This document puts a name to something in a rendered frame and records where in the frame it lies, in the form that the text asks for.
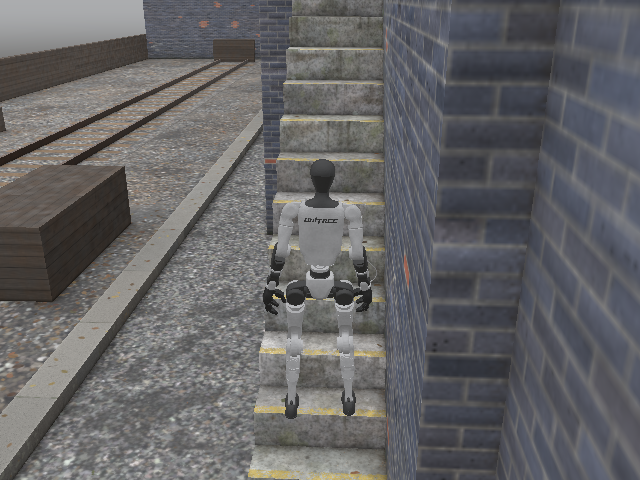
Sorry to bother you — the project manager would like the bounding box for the robot right forearm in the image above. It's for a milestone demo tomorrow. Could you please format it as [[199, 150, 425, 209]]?
[[353, 246, 371, 291]]

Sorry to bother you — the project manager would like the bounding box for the robot foot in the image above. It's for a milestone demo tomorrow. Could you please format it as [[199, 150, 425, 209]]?
[[285, 393, 299, 419], [341, 390, 356, 416]]

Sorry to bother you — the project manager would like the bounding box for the robot right foot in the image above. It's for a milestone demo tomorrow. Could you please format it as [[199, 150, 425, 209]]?
[[341, 390, 356, 416]]

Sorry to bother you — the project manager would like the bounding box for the robot left forearm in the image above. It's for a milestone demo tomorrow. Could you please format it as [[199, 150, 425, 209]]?
[[265, 242, 285, 290]]

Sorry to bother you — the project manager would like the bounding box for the right robot hand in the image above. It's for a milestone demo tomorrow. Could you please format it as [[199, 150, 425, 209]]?
[[354, 287, 372, 312]]

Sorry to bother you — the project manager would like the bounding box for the left robot upper arm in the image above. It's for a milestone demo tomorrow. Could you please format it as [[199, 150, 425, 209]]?
[[275, 202, 301, 258]]

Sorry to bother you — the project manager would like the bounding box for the robot left foot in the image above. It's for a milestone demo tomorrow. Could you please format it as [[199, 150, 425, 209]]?
[[285, 393, 299, 419]]

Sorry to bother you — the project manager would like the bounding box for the left robot hand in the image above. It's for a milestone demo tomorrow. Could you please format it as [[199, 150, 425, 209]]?
[[263, 287, 286, 315]]

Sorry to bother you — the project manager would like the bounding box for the right robot upper arm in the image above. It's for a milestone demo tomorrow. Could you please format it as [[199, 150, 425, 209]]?
[[343, 203, 364, 260]]

